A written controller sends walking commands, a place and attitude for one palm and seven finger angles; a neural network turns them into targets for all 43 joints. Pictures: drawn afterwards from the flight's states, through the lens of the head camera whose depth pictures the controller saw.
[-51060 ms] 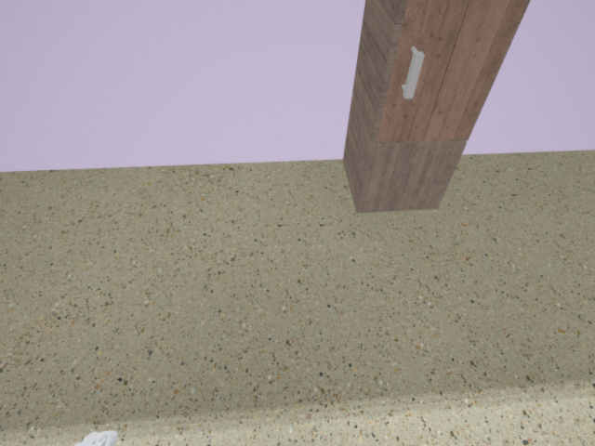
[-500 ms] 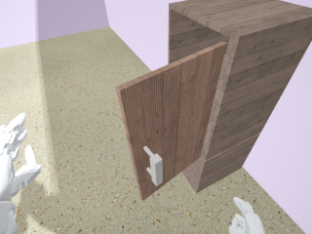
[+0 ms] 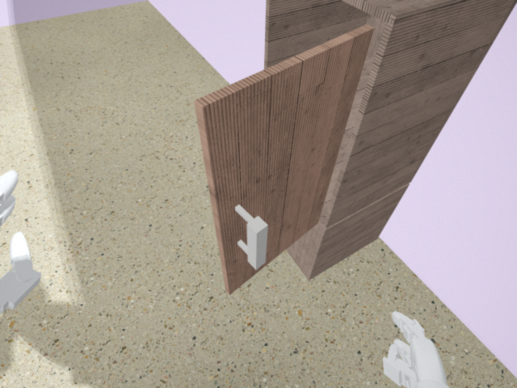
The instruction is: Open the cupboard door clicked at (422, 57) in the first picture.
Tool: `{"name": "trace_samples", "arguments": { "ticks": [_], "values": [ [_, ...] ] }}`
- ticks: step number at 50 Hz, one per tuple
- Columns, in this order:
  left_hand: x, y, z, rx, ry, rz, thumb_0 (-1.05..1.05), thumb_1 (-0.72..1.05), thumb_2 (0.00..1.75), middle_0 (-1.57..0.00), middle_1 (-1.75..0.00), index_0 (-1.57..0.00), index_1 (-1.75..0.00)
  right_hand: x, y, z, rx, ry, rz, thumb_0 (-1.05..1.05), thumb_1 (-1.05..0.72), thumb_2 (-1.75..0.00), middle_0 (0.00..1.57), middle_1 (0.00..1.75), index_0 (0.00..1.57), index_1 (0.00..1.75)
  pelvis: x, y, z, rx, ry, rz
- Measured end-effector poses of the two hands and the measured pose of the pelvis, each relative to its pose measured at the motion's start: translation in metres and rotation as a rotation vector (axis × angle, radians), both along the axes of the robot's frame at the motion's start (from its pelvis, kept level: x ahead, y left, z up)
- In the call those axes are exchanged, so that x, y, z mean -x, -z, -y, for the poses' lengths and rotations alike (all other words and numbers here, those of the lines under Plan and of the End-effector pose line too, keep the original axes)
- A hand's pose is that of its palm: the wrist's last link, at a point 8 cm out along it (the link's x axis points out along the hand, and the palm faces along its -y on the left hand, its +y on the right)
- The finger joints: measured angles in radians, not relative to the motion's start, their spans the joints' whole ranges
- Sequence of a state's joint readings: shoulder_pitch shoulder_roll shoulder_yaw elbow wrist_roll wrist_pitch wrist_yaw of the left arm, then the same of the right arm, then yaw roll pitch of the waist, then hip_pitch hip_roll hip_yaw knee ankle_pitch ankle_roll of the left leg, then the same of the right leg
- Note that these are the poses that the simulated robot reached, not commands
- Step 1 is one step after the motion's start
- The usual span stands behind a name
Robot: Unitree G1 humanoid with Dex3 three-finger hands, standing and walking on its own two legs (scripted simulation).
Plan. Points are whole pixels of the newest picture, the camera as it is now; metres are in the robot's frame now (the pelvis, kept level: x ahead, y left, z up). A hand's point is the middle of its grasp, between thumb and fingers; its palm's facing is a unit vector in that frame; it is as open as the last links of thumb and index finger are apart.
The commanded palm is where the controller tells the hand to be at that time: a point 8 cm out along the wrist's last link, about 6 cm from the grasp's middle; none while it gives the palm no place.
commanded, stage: step back with the hand held close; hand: left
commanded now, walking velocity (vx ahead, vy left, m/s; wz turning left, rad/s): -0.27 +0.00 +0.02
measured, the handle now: (249, 236) +0.40 +0.05 -0.06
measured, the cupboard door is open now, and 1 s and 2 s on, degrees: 100 100 100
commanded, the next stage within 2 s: stop stepping back and stand still in 0.90 s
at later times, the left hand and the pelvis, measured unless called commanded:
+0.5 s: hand out of the picture +0.13 +0.28 +0.16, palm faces +0.46 -0.74 -0.49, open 7.4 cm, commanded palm +0.05 +0.31 +0.18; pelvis -0.07 +0.00 -0.02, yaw +5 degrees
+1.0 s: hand out of the picture +0.05 +0.26 +0.16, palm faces +0.30 -0.81 -0.50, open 7.4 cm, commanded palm -0.02 +0.30 +0.18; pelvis -0.16 +0.00 +0.01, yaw -1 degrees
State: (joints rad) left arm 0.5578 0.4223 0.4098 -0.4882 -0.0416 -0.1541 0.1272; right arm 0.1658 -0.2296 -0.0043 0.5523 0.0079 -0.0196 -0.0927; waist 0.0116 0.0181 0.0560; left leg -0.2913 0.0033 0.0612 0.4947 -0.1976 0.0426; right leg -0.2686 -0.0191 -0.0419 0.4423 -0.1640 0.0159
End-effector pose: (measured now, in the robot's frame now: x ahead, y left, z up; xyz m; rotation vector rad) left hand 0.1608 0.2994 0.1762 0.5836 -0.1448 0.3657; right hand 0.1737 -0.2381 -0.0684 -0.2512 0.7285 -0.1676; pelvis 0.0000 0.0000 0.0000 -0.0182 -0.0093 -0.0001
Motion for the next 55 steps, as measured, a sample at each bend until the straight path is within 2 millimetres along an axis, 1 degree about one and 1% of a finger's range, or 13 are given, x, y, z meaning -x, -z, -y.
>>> {"name": "trace_samples", "arguments": {
  "ticks": [7, 14, 17, 23, 28, 32, 34, 37, 40, 43, 46, 49, 55],
  "values": [
    [0.029, 0.002, -0.006, -0.025, -0.016, 0.054, 0.01, 0.89, 0.89, -0.21, -0.30, -0.21, -0.30, 0.025, 0.004, -0.011, 0.004, -0.037, 0.011, 0.01, -0.90, -0.90, 0.21, 0.30, 0.20, 0.30, 0.024, 0.007, -0.003, 0.008, -0.020, 0.010],
    [0.058, 0.000, -0.009, -0.047, -0.050, 0.114, 0.01, 0.89, 0.89, -0.21, -0.30, -0.21, -0.30, 0.044, 0.013, -0.014, 0.007, -0.074, 0.004, 0.01, -0.90, -0.90, 0.21, 0.30, 0.21, 0.30, 0.042, 0.014, 0.000, 0.013, -0.043, 0.022],
    [0.066, 0.000, -0.008, -0.025, -0.049, 0.137, 0.01, 0.89, 0.89, -0.21, -0.30, -0.21, -0.30, 0.052, 0.014, -0.013, 0.015, -0.079, -0.002, 0.01, -0.90, -0.90, 0.21, 0.30, 0.21, 0.30, 0.049, 0.014, -0.001, 0.015, -0.042, 0.019],
    [0.071, 0.001, -0.010, -0.029, -0.013, 0.151, 0.01, 0.89, 0.89, -0.21, -0.30, -0.21, -0.30, 0.068, 0.012, -0.012, 0.034, -0.058, -0.006, 0.01, -0.90, -0.90, 0.21, 0.30, 0.21, 0.30, 0.065, 0.015, -0.005, 0.023, -0.051, 0.015],
    [0.089, -0.006, -0.015, -0.099, -0.022, 0.158, 0.01, 0.89, 0.89, -0.21, -0.30, -0.21, -0.30, 0.075, 0.014, -0.013, 0.026, -0.078, -0.001, 0.01, -0.90, -0.90, 0.21, 0.30, 0.21, 0.30, 0.073, 0.017, 0.001, 0.035, -0.091, -0.003],
    [0.105, -0.003, -0.010, -0.067, -0.054, 0.148, 0.01, 0.89, 0.89, -0.21, -0.30, -0.21, -0.30, 0.075, 0.018, -0.014, 0.007, -0.117, 0.000, 0.01, -0.90, -0.90, 0.21, 0.30, 0.21, 0.30, 0.086, 0.017, 0.008, 0.027, -0.051, -0.045],
    [0.108, 0.000, -0.004, -0.020, -0.047, 0.134, 0.01, 0.89, 0.89, -0.21, -0.30, -0.21, -0.30, 0.078, 0.018, -0.014, -0.005, -0.114, -0.014, 0.01, -0.90, -0.90, 0.21, 0.30, 0.21, 0.30, 0.093, 0.012, 0.009, 0.032, -0.047, -0.037],
    [0.109, 0.003, 0.002, 0.014, -0.011, 0.111, 0.01, 0.89, 0.89, -0.21, -0.30, -0.21, -0.30, 0.086, 0.010, -0.015, -0.003, -0.092, -0.027, 0.01, -0.90, -0.90, 0.21, 0.30, 0.21, 0.30, 0.096, 0.006, 0.007, 0.017, -0.049, -0.045],
    [0.107, 0.004, -0.002, 0.010, 0.022, 0.092, 0.01, 0.89, 0.89, -0.21, -0.30, -0.21, -0.30, 0.091, 0.001, -0.015, 0.022, -0.069, -0.017, 0.01, -0.90, -0.90, 0.21, 0.30, 0.21, 0.30, 0.102, 0.004, 0.001, 0.019, -0.049, -0.062],
    [0.108, 0.001, -0.010, -0.008, 0.049, 0.066, 0.01, 0.89, 0.89, -0.21, -0.30, -0.21, -0.30, 0.099, -0.008, -0.017, 0.025, -0.058, 0.001, 0.01, -0.90, -0.90, 0.21, 0.30, 0.21, 0.30, 0.120, -0.001, -0.001, 0.008, -0.038, -0.055],
    [0.120, -0.003, -0.009, -0.014, 0.075, 0.030, 0.01, 0.89, 0.89, -0.21, -0.30, -0.21, -0.30, 0.113, -0.018, -0.020, 0.010, -0.070, 0.045, 0.01, -0.90, -0.90, 0.21, 0.30, 0.20, 0.30, 0.139, -0.005, -0.001, 0.022, -0.012, -0.048],
    [0.140, -0.005, 0.000, 0.000, 0.098, 0.016, 0.02, 0.89, 0.89, -0.21, -0.30, -0.21, -0.30, 0.134, -0.024, -0.019, 0.001, -0.074, 0.070, 0.01, -0.90, -0.90, 0.21, 0.30, 0.20, 0.30, 0.156, -0.008, 0.000, 0.033, 0.015, -0.044],
    [0.185, -0.005, 0.015, 0.035, 0.078, 0.030, 0.01, 0.89, 0.89, -0.21, -0.30, -0.21, -0.30, 0.188, -0.019, -0.008, 0.000, -0.056, 0.056, 0.01, -0.90, -0.90, 0.21, 0.30, 0.21, 0.30, 0.194, -0.006, 0.013, 0.034, 0.015, -0.049]
  ]
}}
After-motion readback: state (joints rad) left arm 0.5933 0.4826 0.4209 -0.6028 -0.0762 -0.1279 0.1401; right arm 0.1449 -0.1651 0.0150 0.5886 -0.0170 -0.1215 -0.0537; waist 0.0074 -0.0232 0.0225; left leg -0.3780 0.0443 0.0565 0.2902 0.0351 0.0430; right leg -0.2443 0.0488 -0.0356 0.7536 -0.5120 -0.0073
